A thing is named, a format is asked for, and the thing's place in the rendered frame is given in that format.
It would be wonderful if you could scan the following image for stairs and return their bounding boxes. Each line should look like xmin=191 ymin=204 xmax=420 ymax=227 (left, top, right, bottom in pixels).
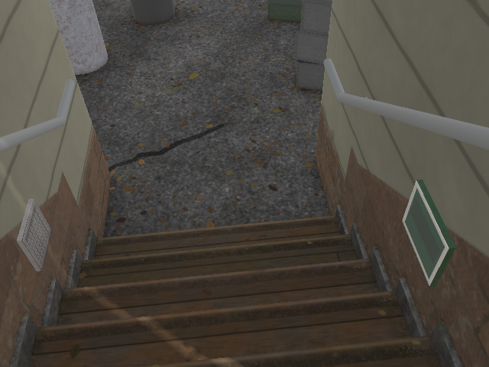
xmin=29 ymin=216 xmax=442 ymax=367

